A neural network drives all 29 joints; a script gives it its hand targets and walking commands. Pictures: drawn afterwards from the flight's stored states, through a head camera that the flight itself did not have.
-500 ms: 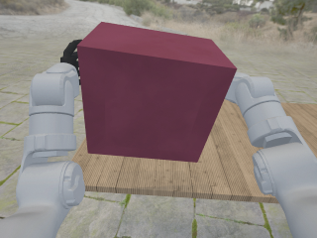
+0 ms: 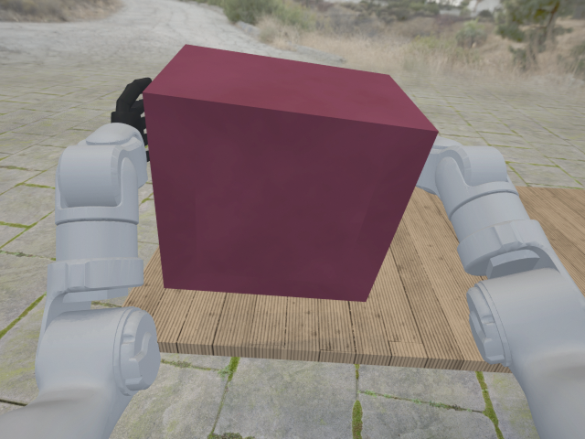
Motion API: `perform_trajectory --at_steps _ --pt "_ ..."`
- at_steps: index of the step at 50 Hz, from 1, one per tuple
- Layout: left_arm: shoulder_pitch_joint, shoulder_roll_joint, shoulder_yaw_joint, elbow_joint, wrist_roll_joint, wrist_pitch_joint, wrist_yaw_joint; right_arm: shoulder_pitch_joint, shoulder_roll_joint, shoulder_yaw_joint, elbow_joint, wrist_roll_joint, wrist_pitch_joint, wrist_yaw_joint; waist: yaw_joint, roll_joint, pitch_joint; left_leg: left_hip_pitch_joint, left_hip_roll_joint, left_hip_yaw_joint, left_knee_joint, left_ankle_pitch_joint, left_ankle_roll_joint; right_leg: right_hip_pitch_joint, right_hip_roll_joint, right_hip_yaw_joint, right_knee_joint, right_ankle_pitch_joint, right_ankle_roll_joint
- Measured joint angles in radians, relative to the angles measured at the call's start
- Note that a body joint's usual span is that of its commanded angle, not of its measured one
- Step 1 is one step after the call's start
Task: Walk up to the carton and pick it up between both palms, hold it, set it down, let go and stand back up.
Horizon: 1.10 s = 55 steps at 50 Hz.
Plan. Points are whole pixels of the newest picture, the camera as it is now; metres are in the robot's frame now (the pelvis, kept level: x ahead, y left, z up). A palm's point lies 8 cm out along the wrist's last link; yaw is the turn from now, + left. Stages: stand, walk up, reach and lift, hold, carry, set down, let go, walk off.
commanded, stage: hold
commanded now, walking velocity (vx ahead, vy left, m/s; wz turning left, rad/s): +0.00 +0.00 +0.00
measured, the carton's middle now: (279, 178) +0.37 +0.00 +0.28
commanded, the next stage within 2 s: none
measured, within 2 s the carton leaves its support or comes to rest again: neither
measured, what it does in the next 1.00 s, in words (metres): stands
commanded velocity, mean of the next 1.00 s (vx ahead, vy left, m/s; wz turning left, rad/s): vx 0.00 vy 0.00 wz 0.00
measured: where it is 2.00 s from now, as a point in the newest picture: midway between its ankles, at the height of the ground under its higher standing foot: outside the picture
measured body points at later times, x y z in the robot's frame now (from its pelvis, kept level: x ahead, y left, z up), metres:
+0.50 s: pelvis +0.00 +0.00 +0.00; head -0.09 +0.02 +0.44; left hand +0.38 +0.18 +0.34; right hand +0.39 -0.18 +0.32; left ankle +0.07 +0.13 -0.75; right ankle -0.05 -0.12 -0.75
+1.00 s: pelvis +0.00 +0.00 +0.00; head -0.09 +0.01 +0.44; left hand +0.38 +0.18 +0.33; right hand +0.39 -0.18 +0.31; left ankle +0.07 +0.13 -0.75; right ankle -0.05 -0.12 -0.75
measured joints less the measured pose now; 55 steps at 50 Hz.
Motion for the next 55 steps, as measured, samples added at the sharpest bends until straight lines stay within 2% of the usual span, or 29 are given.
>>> perform_trajectory --at_steps 11,19,28,36,46,55 --pt "-0.037 0.014 0.01 0.068 0.0 -0.004 -0.008 -0.017 0.007 0.007 0.034 -0.008 0.009 0.002 0.019 -0.001 -0.009 0.008 0.004 0.006 -0.004 0.003 -0.001 -0.002 0.003 0.008 0.009 -0.002 -0.002" --pt "-0.062 0.03 -0.002 0.121 -0.008 -0.025 -0.016 -0.046 0.009 -0.003 0.066 -0.02 0.016 0.001 0.019 -0.004 -0.017 -0.006 0.003 0.001 -0.002 0.005 -0.001 -0.011 0.003 0.003 0.008 0.0 -0.002" --pt "-0.052 0.026 -0.01 0.093 -0.004 -0.025 -0.013 -0.046 0.007 -0.012 0.064 -0.014 0.004 0.002 -0.001 -0.007 -0.006 -0.006 0.0 -0.002 0.003 0.002 0.001 -0.003 0.001 0.0 -0.003 0.005 0.001" --pt "-0.035 0.009 -0.014 0.06 -0.003 -0.018 0.003 -0.03 -0.005 -0.007 0.048 -0.006 -0.001 0.011 0.001 -0.001 -0.006 -0.013 0.0 0.002 0.004 0.003 0.003 -0.012 0.0 0.004 -0.003 0.007 0.003" --pt "-0.042 0.008 0.001 0.089 -0.012 -0.023 0.007 -0.032 -0.005 0.013 0.059 -0.008 0.004 0.013 0.017 0.003 -0.009 -0.014 0.002 0.008 -0.002 0.004 0.003 -0.022 0.001 0.011 0.007 0.003 0.002" --pt "-0.017 0.014 -0.006 0.037 -0.016 -0.01 0.003 -0.004 0.004 -0.004 0.007 -0.003 0.011 -0.004 0.008 -0.001 -0.008 -0.002 0.0 -0.003 0.003 -0.003 -0.001 0.001 0.001 0.001 -0.003 0.0 -0.001"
